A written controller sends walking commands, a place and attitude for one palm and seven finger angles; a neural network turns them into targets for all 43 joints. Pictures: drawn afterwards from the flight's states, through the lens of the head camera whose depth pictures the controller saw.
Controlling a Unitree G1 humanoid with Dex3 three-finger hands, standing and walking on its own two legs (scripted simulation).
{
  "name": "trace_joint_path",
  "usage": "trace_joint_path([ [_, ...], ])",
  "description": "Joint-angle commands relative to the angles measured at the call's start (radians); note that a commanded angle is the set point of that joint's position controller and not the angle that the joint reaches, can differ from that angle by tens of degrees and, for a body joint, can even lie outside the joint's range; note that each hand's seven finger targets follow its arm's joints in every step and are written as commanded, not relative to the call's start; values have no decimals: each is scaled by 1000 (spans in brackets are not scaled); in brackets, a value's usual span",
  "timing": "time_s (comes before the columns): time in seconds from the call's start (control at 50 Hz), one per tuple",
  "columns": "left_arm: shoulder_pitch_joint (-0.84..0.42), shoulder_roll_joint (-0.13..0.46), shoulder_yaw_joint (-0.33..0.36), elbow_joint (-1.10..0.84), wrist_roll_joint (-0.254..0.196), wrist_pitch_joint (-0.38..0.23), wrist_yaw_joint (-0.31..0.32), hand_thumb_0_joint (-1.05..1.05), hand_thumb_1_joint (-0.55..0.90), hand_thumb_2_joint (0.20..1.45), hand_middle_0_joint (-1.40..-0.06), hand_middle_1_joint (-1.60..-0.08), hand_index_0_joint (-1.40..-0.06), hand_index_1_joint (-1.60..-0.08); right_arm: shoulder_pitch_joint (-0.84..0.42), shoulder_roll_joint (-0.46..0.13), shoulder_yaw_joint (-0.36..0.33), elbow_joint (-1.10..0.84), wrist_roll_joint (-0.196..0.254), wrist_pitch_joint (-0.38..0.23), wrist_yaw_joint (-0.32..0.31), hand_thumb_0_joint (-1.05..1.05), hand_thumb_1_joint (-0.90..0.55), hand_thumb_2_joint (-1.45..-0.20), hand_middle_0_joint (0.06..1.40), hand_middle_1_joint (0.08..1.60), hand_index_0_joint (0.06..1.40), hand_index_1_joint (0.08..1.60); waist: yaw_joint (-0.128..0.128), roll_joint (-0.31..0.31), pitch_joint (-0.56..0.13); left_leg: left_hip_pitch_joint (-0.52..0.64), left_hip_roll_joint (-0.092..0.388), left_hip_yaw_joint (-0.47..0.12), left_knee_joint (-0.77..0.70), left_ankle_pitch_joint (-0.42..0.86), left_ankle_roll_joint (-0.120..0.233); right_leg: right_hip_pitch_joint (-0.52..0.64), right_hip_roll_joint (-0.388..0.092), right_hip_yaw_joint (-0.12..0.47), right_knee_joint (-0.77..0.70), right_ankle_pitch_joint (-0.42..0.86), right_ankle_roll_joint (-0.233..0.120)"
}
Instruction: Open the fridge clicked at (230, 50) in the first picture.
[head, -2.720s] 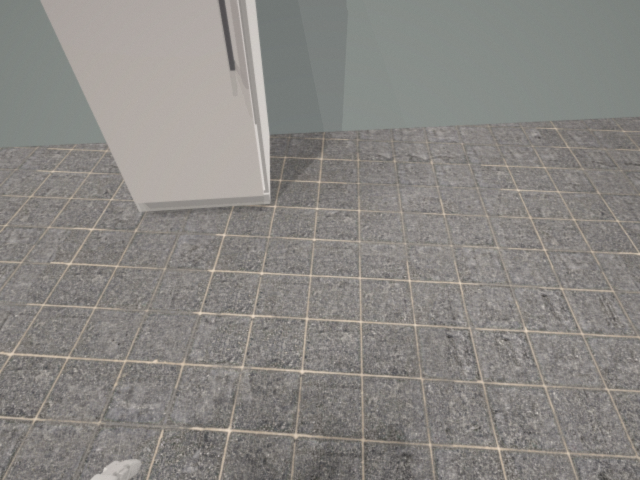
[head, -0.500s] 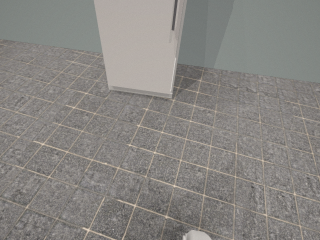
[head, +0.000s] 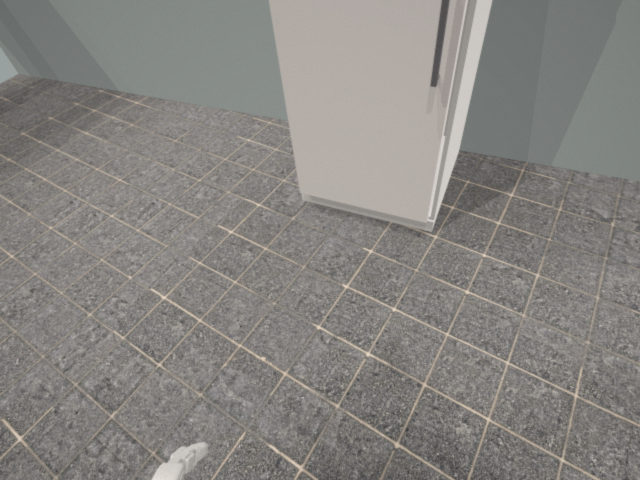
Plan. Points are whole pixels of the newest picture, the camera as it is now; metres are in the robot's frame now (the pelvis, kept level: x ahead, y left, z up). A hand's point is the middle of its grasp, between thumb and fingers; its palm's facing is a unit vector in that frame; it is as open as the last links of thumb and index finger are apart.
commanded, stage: walk to a spot facing it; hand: right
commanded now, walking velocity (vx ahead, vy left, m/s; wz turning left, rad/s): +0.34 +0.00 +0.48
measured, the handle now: (444, 18) +1.13 -0.30 +0.09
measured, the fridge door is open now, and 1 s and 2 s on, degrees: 0 0 0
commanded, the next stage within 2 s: none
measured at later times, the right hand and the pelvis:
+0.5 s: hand (438, 370) +0.32 -0.17 -0.18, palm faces -0.28 +0.96 -0.07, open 7.3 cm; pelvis +0.19 -0.05 +0.00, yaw +16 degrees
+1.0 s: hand (464, 270) +0.54 -0.27 -0.18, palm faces -0.43 +0.87 -0.22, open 7.3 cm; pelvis +0.43 -0.08 +0.00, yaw +33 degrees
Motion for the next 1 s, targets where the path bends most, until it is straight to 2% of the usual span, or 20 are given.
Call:
trace_joint_path([
  [0.0, 120, 127, 37, 20, -1, -22, 27, 0, 900, 900, -200, -300, -200, -300, 25, 2, -11, -84, -13, 8, 21, 0, -900, -900, 200, 300, 200, 300, -3, -202, 66, -204, 95, 9, 99, 164, -13, 14, -255, 219, -431, 64, 59],
  [0.12, 256, 109, 35, 80, -9, -36, 39, 0, 900, 900, -200, -300, -200, -300, -57, 15, -15, -104, -15, 33, 20, 0, -900, -900, 200, 300, 200, 300, 9, -175, 45, -358, 80, 28, 101, 315, -30, 164, -208, 64, -402, 409, 167],
  [0.32, 459, 101, 19, 176, 0, -29, 60, 0, 900, 900, -200, -300, -200, -300, -302, 30, 8, -154, -3, 30, 25, 0, -900, -900, 200, 300, 200, 300, 73, -162, 97, -446, 46, 162, -172, 253, -1, 438, -229, -36, -367, 844, 178],
  [0.44, 415, 167, 40, 163, -9, -2, 52, 0, 900, 900, -200, -300, -200, -300, -152, -11, -3, -111, -3, 12, 11, 0, -900, -900, 200, 300, 200, 300, -19, -250, 1, -18, -85, 335, -478, 110, 88, 378, -234, -190, -50, 1466, 152],
  [0.48, 325, 168, 46, 119, -16, -2, 38, 0, 900, 900, -200, -300, -200, -300, 31, -69, -24, -63, -6, -6, 2, 0, -900, -900, 200, 300, 200, 300, -113, -275, -47, 311, -38, 272, -587, 137, 142, 119, -256, -172, 262, 1186, 135],
  [0.5, 272, 135, 42, 81, -29, -1, 28, 0, 900, 900, -200, -300, -200, -300, 146, -130, -36, -35, -4, -16, -2, 0, -900, -900, 200, 300, 200, 300, -170, -98, -109, 523, 148, 19, -706, 228, 243, -113, -174, -165, 631, 517, 126],
  [0.52, 224, 84, 43, 29, -30, -9, 29, 0, 900, 900, -200, -300, -200, -300, 166, -167, -38, -32, 18, -25, -11, 0, -900, -900, 200, 300, 200, 300, -130, -9, -164, 597, 373, -420, -810, 397, 354, -350, -26, -53, 898, -259, 129],
  [0.54, 174, 108, 59, 3, -18, -3, 26, 0, 900, 900, -200, -300, -200, -300, 93, -186, -43, -55, 28, -21, -21, 0, -900, -900, 200, 300, 200, 300, -90, -80, -67, 490, 422, -466, -914, 269, 374, -427, -57, 102, 921, -195, 90],
  [0.56, 155, 102, 66, -10, -7, 3, 17, 0, 900, 900, -200, -300, -200, -300, 11, -140, -29, -80, 27, -21, -25, 0, -900, -900, 200, 300, 200, 300, -47, -181, 86, 311, 364, -318, -949, 290, 184, -421, -90, 139, 836, -93, 76],
  [0.58, 187, 50, 54, -20, -3, 17, 15, 0, 900, 900, -200, -300, -200, -300, -22, -92, -23, -86, 16, -36, -26, 0, -900, -900, 200, 300, 200, 300, 16, -163, 60, 227, 329, -292, -941, 319, 141, -383, -119, 162, 760, -59, 93],
  [0.6, 224, 52, 53, 3, 7, 29, 14, 0, 900, 900, -200, -300, -200, -300, -58, -73, -18, -94, 10, -49, -28, 0, -900, -900, 200, 300, 200, 300, 43, -9, 62, 158, 321, -277, -978, 251, 172, -356, -133, 146, 726, -39, 109],
  [0.64, 190, 87, 61, -7, 9, 43, 10, 0, 900, 900, -200, -300, -200, -300, -95, -55, -6, -98, -1, -62, -34, 0, -900, -900, 200, 300, 200, 300, 71, -3, 109, -1, 298, -214, -1005, 194, 229, -288, -156, 166, 612, -63, 126],
  [0.68, 186, 67, 59, -10, 3, 47, -1, 0, 900, 900, -200, -300, -200, -300, -125, -93, -15, -103, -4, -69, -25, 0, -900, -900, 200, 300, 200, 300, 95, -20, 82, -66, 220, -108, -965, 246, 197, -192, -152, 137, 409, -21, 143],
  [0.72, 123, 56, 50, -20, 2, 39, -12, 0, 900, 900, -200, -300, -200, -300, -102, -105, -17, -93, -2, -65, -11, 0, -900, -900, 200, 300, 200, 300, 69, 62, 98, -87, 155, -66, -939, 228, 162, -126, -110, 83, 233, 76, 151],
  [0.8, 35, 105, 53, -64, 6, 15, -13, 0, 900, 900, -200, -300, -200, -300, -51, -146, -33, -91, 0, -54, -4, 0, -900, -900, 200, 300, 200, 300, 20, 102, 31, 73, 151, -119, -837, 304, 134, -82, -39, 27, 45, 73, 147],
  [0.84, 70, 152, 62, -59, 7, 3, -2, 0, 900, 900, -200, -300, -200, -300, -47, -150, -37, -96, 6, -46, -5, 0, -900, -900, 200, 300, 200, 300, 42, 59, -45, 119, 133, -123, -712, 406, 105, 66, -14, 5, -105, 95, 143],
  [0.86, 185, 207, 75, -28, 9, -3, 9, 0, 900, 900, -200, -300, -200, -300, -57, -132, -35, -103, 10, -45, -6, 0, -900, -900, 200, 300, 200, 300, 96, -14, -137, 47, 103, -90, -528, 442, 67, 292, -65, 59, -169, 139, 122],
  [0.88, 331, 345, 108, 3, 25, -10, 18, 0, 900, 900, -200, -300, -200, -300, -41, -64, -26, -128, 21, -44, 2, 0, -900, -900, 200, 300, 200, 300, 156, -280, -280, -156, -6, 31, -231, 161, 3, 555, -334, 349, -171, 226, 45],
  [0.9, 414, 390, 107, 24, 24, -2, 17, 0, 900, 900, -200, -300, -200, -300, -62, -34, -12, -151, 21, -55, 6, 0, -900, -900, 200, 300, 200, 300, 175, -399, -326, -304, -26, 44, 44, -215, -16, 625, -529, 539, -218, 405, -45],
  [0.98, 193, 230, 60, -5, 19, 1, 22, 0, 900, 900, -200, -300, -200, -300, -188, -41, -14, -166, 7, -30, 17, 0, -900, -900, 200, 300, 200, 300, 99, -231, -20, -345, 121, 46, 141, -73, -46, 271, -417, 216, -238, 625, -13],
])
